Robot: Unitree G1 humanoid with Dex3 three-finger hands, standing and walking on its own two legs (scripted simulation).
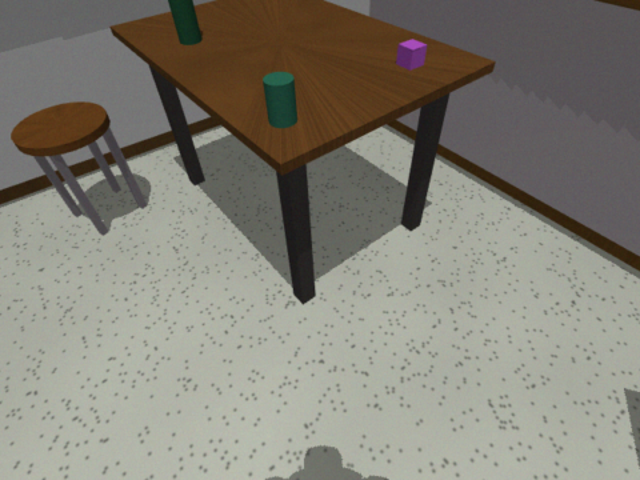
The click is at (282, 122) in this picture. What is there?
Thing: squat round
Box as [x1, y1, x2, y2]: [263, 72, 296, 127]
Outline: 273,72 263,77 269,123 275,127 287,127 296,122 293,76 286,72
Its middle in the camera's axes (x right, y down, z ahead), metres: -0.10 -0.34 +0.94
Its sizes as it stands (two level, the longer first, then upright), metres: 0.073 0.073 0.110
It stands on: a support 0.74 m high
